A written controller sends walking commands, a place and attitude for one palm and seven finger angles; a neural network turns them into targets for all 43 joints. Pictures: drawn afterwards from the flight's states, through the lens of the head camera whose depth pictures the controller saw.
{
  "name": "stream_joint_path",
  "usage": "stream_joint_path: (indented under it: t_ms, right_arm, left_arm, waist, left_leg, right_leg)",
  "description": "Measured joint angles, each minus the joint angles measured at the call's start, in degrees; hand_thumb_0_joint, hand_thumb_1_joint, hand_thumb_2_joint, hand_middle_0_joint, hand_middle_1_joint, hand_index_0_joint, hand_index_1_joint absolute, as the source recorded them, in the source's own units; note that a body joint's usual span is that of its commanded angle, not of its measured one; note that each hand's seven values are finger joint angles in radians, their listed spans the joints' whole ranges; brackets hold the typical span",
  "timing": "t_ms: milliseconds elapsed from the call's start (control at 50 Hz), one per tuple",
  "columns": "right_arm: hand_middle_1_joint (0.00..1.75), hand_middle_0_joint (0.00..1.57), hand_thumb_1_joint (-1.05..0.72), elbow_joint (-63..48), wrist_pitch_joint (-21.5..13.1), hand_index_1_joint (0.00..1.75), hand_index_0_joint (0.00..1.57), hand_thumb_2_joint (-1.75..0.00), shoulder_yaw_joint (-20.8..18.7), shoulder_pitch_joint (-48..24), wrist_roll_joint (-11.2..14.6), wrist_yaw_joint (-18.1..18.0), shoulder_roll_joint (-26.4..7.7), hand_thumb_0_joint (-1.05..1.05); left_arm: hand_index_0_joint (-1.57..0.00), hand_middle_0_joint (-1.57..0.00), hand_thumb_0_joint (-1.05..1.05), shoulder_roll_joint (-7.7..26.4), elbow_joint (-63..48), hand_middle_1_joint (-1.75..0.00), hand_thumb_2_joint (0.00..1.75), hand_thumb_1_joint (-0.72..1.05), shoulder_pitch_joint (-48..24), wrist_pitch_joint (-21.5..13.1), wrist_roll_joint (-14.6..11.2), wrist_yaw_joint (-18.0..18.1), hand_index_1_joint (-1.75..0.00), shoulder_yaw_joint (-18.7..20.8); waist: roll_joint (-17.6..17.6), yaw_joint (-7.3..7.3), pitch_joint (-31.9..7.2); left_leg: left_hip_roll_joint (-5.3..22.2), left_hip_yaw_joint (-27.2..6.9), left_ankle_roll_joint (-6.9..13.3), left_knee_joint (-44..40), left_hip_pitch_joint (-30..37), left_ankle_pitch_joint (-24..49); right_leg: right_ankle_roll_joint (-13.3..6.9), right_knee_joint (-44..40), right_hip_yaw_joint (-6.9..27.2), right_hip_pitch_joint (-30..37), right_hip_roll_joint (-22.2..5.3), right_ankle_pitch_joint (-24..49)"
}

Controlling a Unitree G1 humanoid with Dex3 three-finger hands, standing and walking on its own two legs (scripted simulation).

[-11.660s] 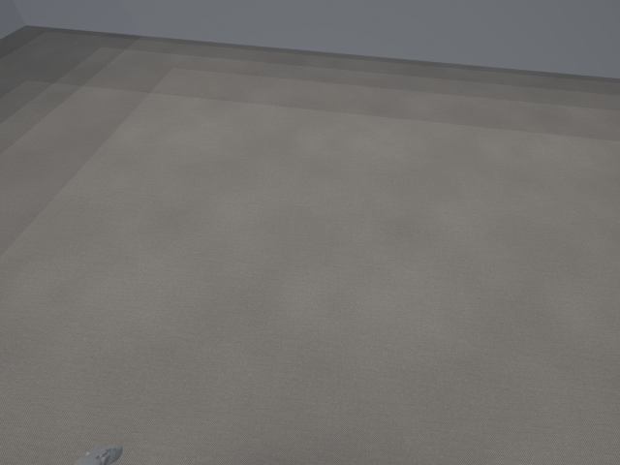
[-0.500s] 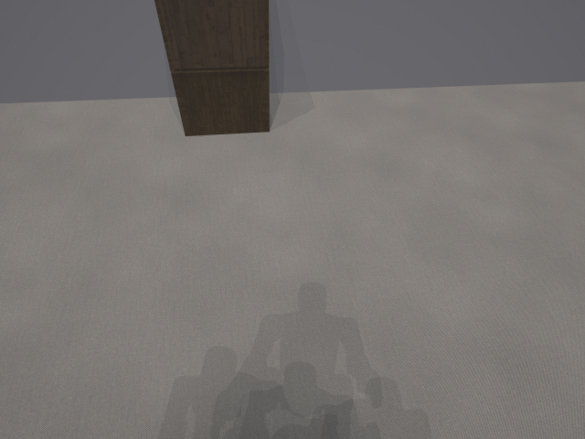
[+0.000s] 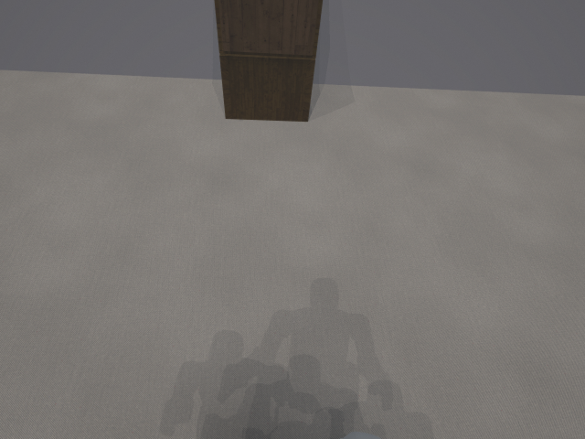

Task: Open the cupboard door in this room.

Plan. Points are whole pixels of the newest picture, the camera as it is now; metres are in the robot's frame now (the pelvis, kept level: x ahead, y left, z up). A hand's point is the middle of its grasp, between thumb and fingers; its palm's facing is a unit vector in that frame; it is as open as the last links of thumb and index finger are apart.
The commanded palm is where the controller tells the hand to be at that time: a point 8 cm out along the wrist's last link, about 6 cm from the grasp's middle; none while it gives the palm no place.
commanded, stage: turn or walk to find it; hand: left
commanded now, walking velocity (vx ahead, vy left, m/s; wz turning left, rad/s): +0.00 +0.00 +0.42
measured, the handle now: out of the picture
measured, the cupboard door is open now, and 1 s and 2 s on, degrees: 0 0 0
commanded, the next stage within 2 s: stand and wait in 1.26 s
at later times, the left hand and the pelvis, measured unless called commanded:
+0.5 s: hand out of the picture +0.02 +0.14 -0.14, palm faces +0.20 -0.94 -0.27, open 7.4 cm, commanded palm none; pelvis -0.03 -0.06 +0.01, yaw +12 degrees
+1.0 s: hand out of the picture -0.14 +0.19 -0.17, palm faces +0.47 -0.84 -0.25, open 7.4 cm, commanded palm none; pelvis -0.07 -0.02 +0.01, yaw +26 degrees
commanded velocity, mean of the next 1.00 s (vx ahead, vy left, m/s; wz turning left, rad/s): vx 0.00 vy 0.00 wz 0.42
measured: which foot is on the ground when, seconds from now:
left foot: down 0.00-0.34, up 0.36-0.78, down 0.80-1.00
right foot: up 0.00-0.32, down 0.34-0.80, up 0.82-1.00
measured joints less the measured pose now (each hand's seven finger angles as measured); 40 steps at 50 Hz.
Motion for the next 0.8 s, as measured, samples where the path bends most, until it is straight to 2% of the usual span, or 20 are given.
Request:
stream_joint_path:
  t_ms: [80,200,280,320,340,360,400,420,480,540,620,720,760,800]
  right_arm:
    - [0.30,0.20,-0.90,0.4,-0.3,0.30,0.20,-0.90,0.3,1.6,0.1,-0.2,0.6,0.00]
    - [0.30,0.20,-0.90,0.4,0.0,0.30,0.21,-0.90,0.0,3.0,0.0,0.0,0.9,0.00]
    - [0.30,0.20,-0.90,0.2,0.7,0.30,0.21,-0.90,-0.5,3.2,-0.2,0.3,0.3,0.00]
    - [0.30,0.20,-0.90,0.1,1.1,0.30,0.21,-0.90,-0.8,3.3,-0.1,0.4,-0.1,0.00]
    - [0.30,0.20,-0.90,-0.1,1.3,0.30,0.21,-0.90,-1.1,3.5,0.0,0.5,-0.2,0.00]
    - [0.30,0.20,-0.90,-0.1,1.6,0.30,0.21,-0.90,-1.4,3.3,0.3,0.6,-0.7,0.00]
    - [0.30,0.20,-0.90,-0.2,2.5,0.30,0.21,-0.90,-2.0,3.2,0.1,0.8,-1.6,0.00]
    - [0.30,0.20,-0.90,-0.2,2.9,0.30,0.20,-0.90,-2.2,3.0,0.0,0.9,-2.1,0.00]
    - [0.30,0.20,-0.90,-0.5,3.1,0.30,0.20,-0.90,-2.7,2.4,-0.1,1.2,-3.4,0.00]
    - [0.30,0.20,-0.91,-0.8,2.8,0.30,0.20,-0.90,-2.7,2.0,0.0,1.1,-4.0,0.00]
    - [0.30,0.19,-0.91,-0.3,3.2,0.30,0.20,-0.90,-2.4,0.8,0.2,1.0,-4.4,0.00]
    - [0.30,0.19,-0.91,-0.4,3.0,0.30,0.20,-0.90,-1.5,-2.6,0.7,0.9,-4.4,0.00]
    - [0.30,0.19,-0.91,-1.0,2.6,0.30,0.20,-0.90,-1.1,-3.9,0.8,0.8,-4.1,0.00]
    - [0.30,0.19,-0.91,-2.0,1.7,0.30,0.20,-0.90,-0.7,-4.8,0.8,1.0,-4.1,0.00]
  left_arm:
    - [-0.20,-0.20,0.00,0.7,-1.3,-0.30,0.90,0.91,-1.4,-0.7,-0.2,0.0,-0.30,0.1]
    - [-0.20,-0.20,0.00,0.6,-3.0,-0.30,0.90,0.91,-4.0,-0.6,-0.6,0.3,-0.30,-0.1]
    - [-0.20,-0.20,0.00,-0.6,-4.2,-0.30,0.90,0.91,-5.4,-0.9,-0.9,0.4,-0.30,-0.7]
    - [-0.20,-0.20,0.00,-1.2,-4.9,-0.30,0.90,0.91,-5.3,-1.5,-1.1,0.4,-0.30,-1.0]
    - [-0.20,-0.20,0.00,-1.4,-5.3,-0.30,0.90,0.91,-4.9,-1.9,-1.0,0.4,-0.30,-1.2]
    - [-0.20,-0.20,0.00,-2.0,-5.4,-0.30,0.90,0.91,-4.6,-2.3,-0.7,0.5,-0.30,-1.3]
    - [-0.20,-0.20,0.00,-3.1,-5.6,-0.30,0.90,0.91,-3.3,-2.4,-0.5,0.6,-0.30,-1.8]
    - [-0.20,-0.20,0.00,-3.5,-5.6,-0.30,0.90,0.90,-2.5,-2.4,-0.5,0.6,-0.30,-1.9]
    - [-0.21,-0.20,0.00,-4.2,-4.9,-0.30,0.90,0.90,-0.4,-2.4,-0.4,0.6,-0.30,-2.1]
    - [-0.21,-0.20,0.00,-4.3,-4.1,-0.30,0.90,0.90,0.9,-2.8,-0.3,0.6,-0.30,-2.1]
    - [-0.21,-0.20,0.00,-3.7,-3.5,-0.30,0.90,0.91,2.4,-3.2,0.1,0.4,-0.30,-1.9]
    - [-0.21,-0.20,0.00,-1.9,-2.5,-0.30,0.90,0.91,4.1,-3.0,0.4,0.1,-0.30,-1.6]
    - [-0.21,-0.20,0.00,-0.9,-1.9,-0.30,0.90,0.90,4.7,-2.7,0.4,0.1,-0.30,-1.3]
    - [-0.21,-0.20,0.00,0.1,-1.4,-0.30,0.90,0.90,5.6,-2.2,0.1,0.1,-0.30,-0.9]
  waist:
    - [1.1,-0.51,-0.4]
    - [2.4,-1.92,-0.6]
    - [3.8,-2.77,-0.7]
    - [4.2,-2.74,-1.0]
    - [4.1,-2.54,-1.4]
    - [4.8,-2.36,-1.2]
    - [5.7,-2.24,-1.3]
    - [5.7,-1.97,-1.5]
    - [5.7,-1.82,-1.3]
    - [4.9,-1.63,-0.6]
    - [3.7,-0.43,0.2]
    - [2.3,1.48,1.2]
    - [1.6,2.03,1.4]
    - [1.4,2.19,1.0]
  left_leg:
    - [-0.5,-1.5,0.2,-5.3,1.0,3.6]
    - [-1.3,-4.0,-0.4,-7.3,0.4,6.0]
    - [-1.8,-6.1,-1.4,-6.4,-1.1,6.8]
    - [-2.2,-7.0,-2.3,-5.3,-2.2,6.8]
    - [-2.6,-7.3,-2.8,-4.1,-3.1,6.5]
    - [-2.5,-7.8,-3.2,-1.4,-4.2,3.6]
    - [-2.8,-7.9,-3.8,8.9,-7.6,-5.3]
    - [-2.9,-7.5,-4.0,14.9,-9.4,-7.2]
    - [-1.4,-6.2,-5.0,28.3,-12.6,-6.3]
    - [0.5,-5.4,-6.3,32.1,-12.5,-5.8]
    - [2.3,-4.7,-7.2,27.1,-9.0,-8.4]
    - [2.7,-2.5,-6.7,15.9,-3.4,-10.9]
    - [2.4,-1.2,-6.3,10.0,-0.7,-9.4]
    - [2.4,-0.1,-5.0,1.2,2.9,-3.6]
  right_leg:
    - [0.7,0.9,1.2,-0.9,1.2,1.7]
    - [1.0,-5.7,2.4,1.8,2.4,-0.1]
    - [0.3,-14.2,2.5,5.2,3.5,0.1]
    - [-0.1,-21.8,2.0,8.4,4.0,3.6]
    - [-0.9,-26.7,1.7,10.4,3.8,6.3]
    - [-2.3,-27.6,1.1,10.8,4.1,8.1]
    - [-3.9,-26.8,-0.4,11.0,3.8,7.6]
    - [-4.2,-27.2,-0.8,11.4,3.5,7.3]
    - [-4.4,-29.4,-2.2,12.8,2.7,8.1]
    - [-4.5,-30.1,-4.0,13.5,1.6,8.5]
    - [-4.3,-29.5,-6.2,13.4,0.0,8.1]
    - [-3.3,-27.2,-8.6,12.1,-1.9,7.4]
    - [-2.6,-25.6,-9.5,11.2,-2.7,6.8]
    - [-1.6,-22.6,-10.6,9.8,-3.3,5.5]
